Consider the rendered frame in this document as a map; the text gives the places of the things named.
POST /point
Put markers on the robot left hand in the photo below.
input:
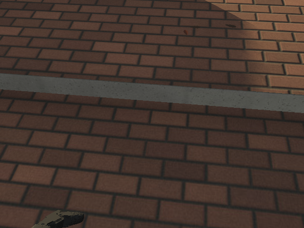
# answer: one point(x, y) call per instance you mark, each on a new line
point(59, 219)

